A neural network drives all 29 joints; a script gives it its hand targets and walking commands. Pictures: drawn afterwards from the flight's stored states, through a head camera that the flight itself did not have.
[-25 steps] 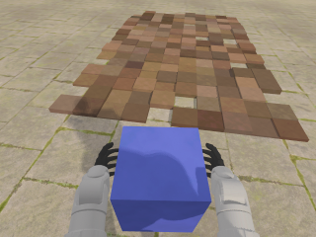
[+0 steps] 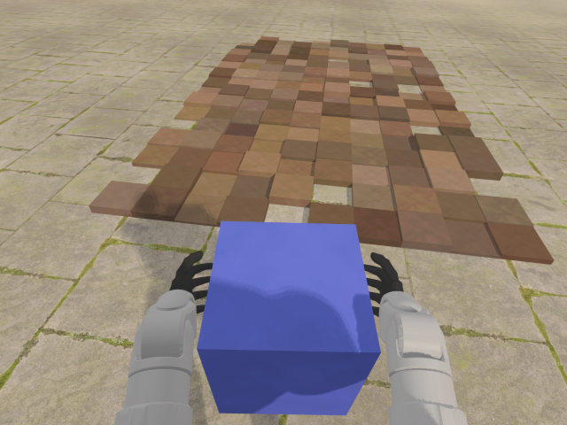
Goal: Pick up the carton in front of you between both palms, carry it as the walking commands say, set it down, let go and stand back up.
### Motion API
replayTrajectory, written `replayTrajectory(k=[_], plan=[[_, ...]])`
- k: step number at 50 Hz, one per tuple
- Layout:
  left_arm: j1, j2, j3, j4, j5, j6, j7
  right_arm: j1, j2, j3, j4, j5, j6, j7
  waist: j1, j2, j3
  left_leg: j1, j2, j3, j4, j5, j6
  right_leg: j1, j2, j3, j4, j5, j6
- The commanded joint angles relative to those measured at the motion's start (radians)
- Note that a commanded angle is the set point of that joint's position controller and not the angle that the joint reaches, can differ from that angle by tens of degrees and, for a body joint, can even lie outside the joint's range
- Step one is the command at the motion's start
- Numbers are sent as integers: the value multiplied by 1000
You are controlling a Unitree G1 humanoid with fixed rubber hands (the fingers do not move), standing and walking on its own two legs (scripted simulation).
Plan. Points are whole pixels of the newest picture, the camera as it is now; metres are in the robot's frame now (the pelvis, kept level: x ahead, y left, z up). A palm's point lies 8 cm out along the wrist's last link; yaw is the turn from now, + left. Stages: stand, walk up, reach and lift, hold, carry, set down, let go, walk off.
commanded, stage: carry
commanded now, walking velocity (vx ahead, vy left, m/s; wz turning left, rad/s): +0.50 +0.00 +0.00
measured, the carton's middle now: (285, 321) +0.30 +0.00 -0.01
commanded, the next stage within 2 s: none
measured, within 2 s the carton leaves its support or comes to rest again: neither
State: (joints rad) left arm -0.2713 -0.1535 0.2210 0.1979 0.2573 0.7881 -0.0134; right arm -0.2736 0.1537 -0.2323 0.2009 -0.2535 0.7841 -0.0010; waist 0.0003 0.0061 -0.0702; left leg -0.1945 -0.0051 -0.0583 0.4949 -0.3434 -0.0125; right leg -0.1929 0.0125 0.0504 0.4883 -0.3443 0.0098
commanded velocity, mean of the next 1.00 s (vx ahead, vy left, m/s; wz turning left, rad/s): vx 0.50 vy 0.00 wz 0.00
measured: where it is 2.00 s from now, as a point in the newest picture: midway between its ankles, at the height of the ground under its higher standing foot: (278, 256)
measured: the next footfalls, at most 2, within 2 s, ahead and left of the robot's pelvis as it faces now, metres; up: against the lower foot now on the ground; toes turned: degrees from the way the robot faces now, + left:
left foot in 0.42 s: +0.16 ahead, +0.09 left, +0.00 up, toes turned +7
right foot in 0.76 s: +0.51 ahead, -0.10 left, +0.00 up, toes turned -10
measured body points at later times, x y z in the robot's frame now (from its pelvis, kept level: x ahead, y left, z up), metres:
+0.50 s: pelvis +0.18 +0.01 -0.01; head +0.17 +0.01 +0.44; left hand +0.45 +0.17 +0.06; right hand +0.46 -0.14 +0.06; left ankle +0.12 +0.09 -0.74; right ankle +0.04 -0.11 -0.69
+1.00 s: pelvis +0.47 -0.05 +0.00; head +0.48 -0.06 +0.45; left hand +0.73 +0.13 +0.06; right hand +0.76 -0.18 +0.06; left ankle +0.47 +0.10 -0.67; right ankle +0.48 -0.09 -0.74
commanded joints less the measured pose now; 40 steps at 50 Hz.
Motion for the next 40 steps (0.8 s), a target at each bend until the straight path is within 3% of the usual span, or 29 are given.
replayTrajectory(k=[1,4,6,10,12,13,14,15,16,17,18,19,20,21,22,23,24,25,26,27,28,31,33,34,36,37,38,39,40], plan=[[-558,-885,-618,-100,-298,-6,-193,-563,888,638,-101,309,1,208,2,-8,-219,-44,71,1,-54,-155,29,-48,-82,7,-70,-175,-35],[-563,-854,-679,-175,-349,71,-176,-555,864,694,-166,358,79,193,-1,-1,-211,-100,96,-47,-60,-272,44,-104,-103,50,-60,-287,-50],[-569,-828,-712,-213,-394,134,-165,-559,833,722,-204,395,142,182,-2,10,-168,-124,115,-77,-69,-281,52,-150,-106,50,-39,-280,-48],[-548,-836,-769,-299,-489,255,-149,-526,825,765,-284,468,257,159,-3,83,-184,-58,162,-145,-83,-165,92,-197,-83,-18,57,-122,-35],[-540,-858,-791,-353,-529,302,-146,-512,843,791,-350,506,306,152,-1,74,-191,-16,157,-105,-13,13,99,-187,-69,-51,75,-18,-30],[-520,-864,-793,-373,-539,323,-144,-498,851,800,-381,524,329,150,0,33,-206,-23,138,-55,80,147,88,-143,-75,-38,76,53,-37],[-494,-866,-789,-383,-545,340,-141,-483,858,803,-406,540,350,150,2,-42,-238,-81,105,11,208,246,61,-49,-106,18,77,172,-63],[-445,-859,-781,-391,-543,356,-137,-469,868,811,-435,557,370,151,10,-155,-277,-225,59,93,345,247,19,111,-168,122,63,334,-110],[-414,-864,-780,-410,-537,368,-132,-484,870,819,-469,570,386,154,36,-265,-261,-459,9,171,399,73,-14,302,-245,252,-8,558,-166],[-407,-868,-780,-446,-526,377,-127,-505,884,827,-501,585,398,160,53,-319,-202,-644,-19,199,377,-238,-25,408,-315,370,-50,719,-220],[-430,-873,-789,-500,-521,385,-121,-517,898,829,-513,598,403,167,60,-228,-163,-681,-5,181,304,-309,-13,429,-330,390,-44,813,-240],[-452,-877,-802,-551,-526,392,-119,-488,912,826,-516,603,404,170,49,-169,-185,-611,0,180,189,-264,-1,422,-322,330,-20,789,-221],[-456,-909,-813,-576,-545,399,-121,-437,912,817,-522,598,404,168,12,-140,-241,-386,-14,202,33,-127,12,324,-281,205,30,756,-162],[-424,-912,-818,-603,-558,402,-127,-395,913,816,-539,587,402,164,-14,-100,-331,25,-28,218,-129,98,28,101,-215,22,132,712,-86],[-438,-897,-831,-642,-569,405,-136,-359,903,811,-548,565,398,156,-38,64,-385,369,118,-34,-226,23,60,-190,-116,-122,391,481,-21],[-480,-884,-853,-675,-594,414,-150,-358,881,801,-556,528,388,144,-21,373,-354,572,370,-440,-213,482,179,-543,-1,-185,580,17,25],[-503,-873,-862,-668,-606,417,-154,-363,910,800,-573,525,395,136,-26,257,-319,598,405,-408,-157,710,253,-641,-36,-109,658,-169,-4],[-470,-871,-857,-653,-614,419,-156,-367,909,808,-601,530,401,132,-29,125,-295,596,402,-327,-142,759,250,-683,-72,-94,680,-176,-17],[-432,-874,-850,-638,-610,420,-158,-366,899,817,-618,535,408,131,-30,39,-286,596,379,-261,-153,708,211,-702,-87,-97,650,-147,-25],[-391,-875,-845,-617,-601,422,-157,-365,892,824,-631,542,414,131,-30,24,-254,589,356,-206,-174,697,176,-721,-91,-113,578,-114,-29],[-349,-874,-836,-599,-588,421,-154,-355,883,830,-636,545,419,134,-31,54,-240,585,328,-134,-185,715,151,-716,-90,-133,505,-79,-26],[-265,-861,-817,-582,-534,417,-133,-300,858,838,-626,554,429,154,-26,113,-219,477,251,15,-214,716,127,-594,-52,-199,307,61,-16],[-269,-848,-812,-588,-509,417,-121,-313,839,845,-621,569,431,169,-22,148,-175,310,203,126,-241,695,105,-400,-17,-260,107,177,-23],[-281,-837,-812,-595,-502,418,-118,-326,830,848,-616,577,431,174,-16,168,-165,232,210,153,-233,767,100,-274,16,-306,71,236,-30],[-298,-827,-811,-590,-494,419,-117,-347,814,851,-614,582,433,179,3,184,-206,118,205,233,-86,870,71,0,48,-347,34,316,-44],[-307,-825,-808,-582,-495,419,-119,-356,807,852,-615,581,435,181,15,162,-254,56,177,265,53,831,49,157,62,-358,23,257,-54],[-323,-823,-805,-581,-500,422,-124,-376,794,846,-610,578,435,182,31,113,-300,-57,154,254,226,630,41,311,-3,-289,31,156,-53],[-339,-808,-794,-569,-500,425,-127,-392,790,843,-606,572,441,183,39,-82,-332,-229,85,240,504,323,7,382,-257,135,-110,-204,-114],[-346,-813,-794,-529,-506,424,-132,-406,795,847,-595,570,448,181,30,-261,-343,-418,-29,150,750,-103,3,427,-461,557,-315,-221,-241]])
